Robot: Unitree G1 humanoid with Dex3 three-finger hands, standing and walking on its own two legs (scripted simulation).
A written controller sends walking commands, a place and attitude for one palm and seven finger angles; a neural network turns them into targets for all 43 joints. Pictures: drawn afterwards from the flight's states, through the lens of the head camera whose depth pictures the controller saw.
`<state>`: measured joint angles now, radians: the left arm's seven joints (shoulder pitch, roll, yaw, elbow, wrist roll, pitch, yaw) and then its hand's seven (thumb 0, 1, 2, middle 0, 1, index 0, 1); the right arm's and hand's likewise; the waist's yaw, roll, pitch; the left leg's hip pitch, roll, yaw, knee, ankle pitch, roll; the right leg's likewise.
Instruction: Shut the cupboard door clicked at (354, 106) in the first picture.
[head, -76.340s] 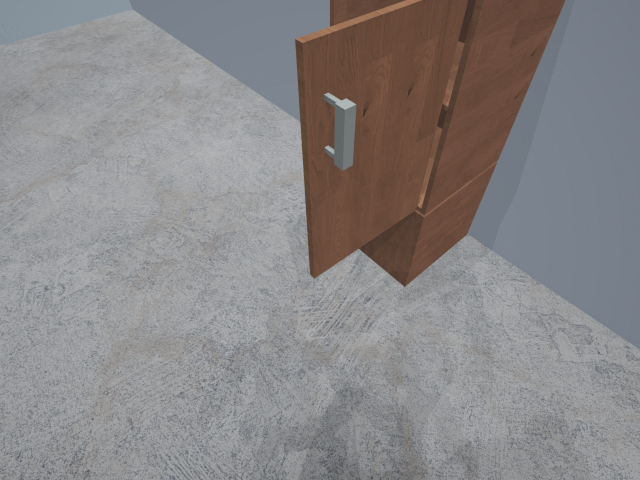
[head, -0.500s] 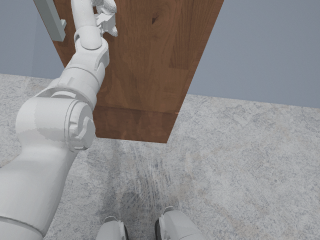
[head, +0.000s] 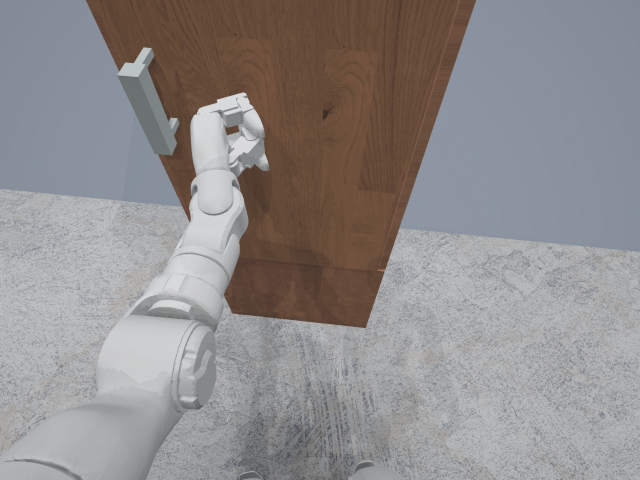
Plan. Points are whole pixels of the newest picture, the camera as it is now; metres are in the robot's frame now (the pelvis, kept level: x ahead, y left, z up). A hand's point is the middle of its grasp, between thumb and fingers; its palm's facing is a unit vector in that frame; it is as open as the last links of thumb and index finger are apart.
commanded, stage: pull the fist back off the door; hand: left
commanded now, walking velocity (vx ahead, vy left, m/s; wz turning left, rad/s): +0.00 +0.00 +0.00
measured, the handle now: (156, 102) +0.58 +0.15 +0.13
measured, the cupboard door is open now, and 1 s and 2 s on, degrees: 0 0 0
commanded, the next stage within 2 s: draw the hand back to the body in 0.06 s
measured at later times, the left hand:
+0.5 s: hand (201, 196) +0.41 +0.09 +0.14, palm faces +0.09 -1.00 -0.02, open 3.1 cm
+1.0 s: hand (43, 341) +0.26 +0.19 +0.17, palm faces +0.23 -0.94 -0.24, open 3.5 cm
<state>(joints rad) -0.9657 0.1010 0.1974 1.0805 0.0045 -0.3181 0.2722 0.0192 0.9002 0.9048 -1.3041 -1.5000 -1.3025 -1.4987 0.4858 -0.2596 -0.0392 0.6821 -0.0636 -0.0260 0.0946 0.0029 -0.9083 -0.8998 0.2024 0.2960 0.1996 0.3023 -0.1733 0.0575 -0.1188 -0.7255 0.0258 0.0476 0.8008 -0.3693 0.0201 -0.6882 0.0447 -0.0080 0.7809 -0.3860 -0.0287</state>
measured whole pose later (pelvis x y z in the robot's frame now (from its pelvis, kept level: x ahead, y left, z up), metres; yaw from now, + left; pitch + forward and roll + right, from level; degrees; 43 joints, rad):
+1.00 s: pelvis -0.01 +0.00 +0.04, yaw +2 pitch -4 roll +0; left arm 0.08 0.26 0.08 -0.05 -0.07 -0.04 0.05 0.02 0.89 0.90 -0.96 -1.12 -0.96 -1.12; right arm 0.16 -0.22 0.06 0.59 0.03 0.02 -0.07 0.01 -0.91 -0.90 0.20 0.30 0.20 0.30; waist 0.04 0.06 0.00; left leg -0.15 -0.01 0.02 0.41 -0.20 0.02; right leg -0.10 0.02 -0.03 0.40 -0.24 -0.03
